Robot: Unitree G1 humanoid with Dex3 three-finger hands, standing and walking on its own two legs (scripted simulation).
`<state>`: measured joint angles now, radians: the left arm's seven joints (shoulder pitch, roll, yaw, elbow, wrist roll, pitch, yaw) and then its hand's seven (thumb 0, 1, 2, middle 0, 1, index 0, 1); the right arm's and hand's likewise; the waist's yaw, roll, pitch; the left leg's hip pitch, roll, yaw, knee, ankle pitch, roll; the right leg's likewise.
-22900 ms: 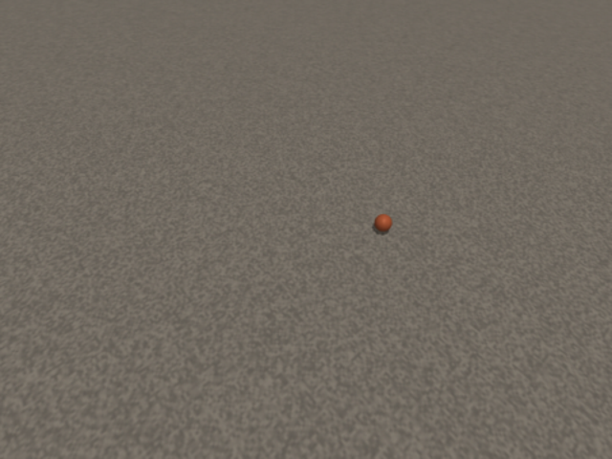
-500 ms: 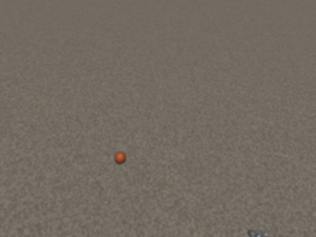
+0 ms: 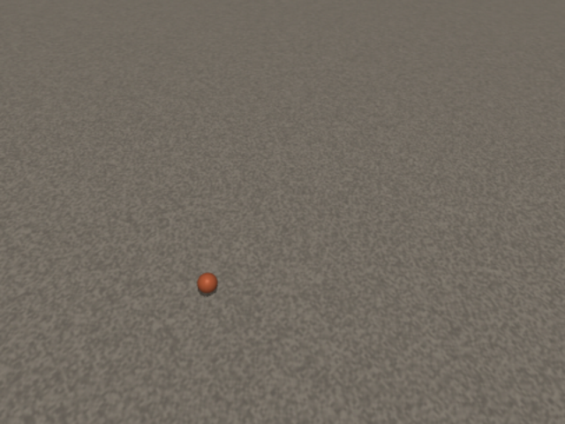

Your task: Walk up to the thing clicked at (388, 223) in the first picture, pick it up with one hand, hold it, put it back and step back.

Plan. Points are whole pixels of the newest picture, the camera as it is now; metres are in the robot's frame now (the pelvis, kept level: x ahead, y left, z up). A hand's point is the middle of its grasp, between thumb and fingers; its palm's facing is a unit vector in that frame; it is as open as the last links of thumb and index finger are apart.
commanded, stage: stand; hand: left
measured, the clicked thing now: (207, 282) +0.75 +0.27 -0.74
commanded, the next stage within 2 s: walk up in 0.24 s
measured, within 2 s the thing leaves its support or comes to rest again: neither
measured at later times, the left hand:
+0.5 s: hand out of the picture +0.06 +0.32 -0.16, palm faces +0.05 -0.93 -0.36, open 7.4 cm
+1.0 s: hand (113, 327) +0.31 +0.31 -0.15, palm faces -0.05 -0.92 -0.39, open 7.4 cm
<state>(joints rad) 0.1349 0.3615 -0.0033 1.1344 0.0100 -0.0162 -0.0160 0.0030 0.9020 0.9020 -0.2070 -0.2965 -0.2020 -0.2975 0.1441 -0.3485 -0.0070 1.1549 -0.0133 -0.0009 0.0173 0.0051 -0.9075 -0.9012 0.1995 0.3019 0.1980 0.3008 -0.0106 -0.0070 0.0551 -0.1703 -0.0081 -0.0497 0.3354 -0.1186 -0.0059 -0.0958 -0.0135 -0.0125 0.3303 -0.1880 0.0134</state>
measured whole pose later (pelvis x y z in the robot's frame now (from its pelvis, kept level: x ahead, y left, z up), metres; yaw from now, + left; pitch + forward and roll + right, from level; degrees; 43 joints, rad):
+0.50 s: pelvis +0.05 +0.03 -0.01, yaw +3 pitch -3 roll -2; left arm 0.28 0.41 0.07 1.02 0.04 -0.04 -0.05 0.00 0.90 0.90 -0.21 -0.30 -0.20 -0.30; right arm 0.22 -0.42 -0.09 1.01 -0.04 -0.02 0.07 0.01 -0.91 -0.90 0.20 0.30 0.20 0.30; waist 0.02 0.02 0.05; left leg -0.33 0.06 0.00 0.60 -0.33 0.01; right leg -0.04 -0.04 -0.04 0.41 -0.32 0.01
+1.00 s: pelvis +0.21 +0.03 -0.03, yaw +0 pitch -4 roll +0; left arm 0.23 0.40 0.07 0.86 0.02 -0.06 -0.07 0.00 0.90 0.90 -0.21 -0.30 -0.20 -0.30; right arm 0.38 -0.40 -0.05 0.86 -0.01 -0.04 0.03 0.01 -0.90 -0.90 0.20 0.30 0.20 0.30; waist -0.03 0.03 0.10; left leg -0.15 0.05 0.04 0.80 -0.48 0.03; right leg -0.36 -0.03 -0.05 0.64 -0.21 -0.03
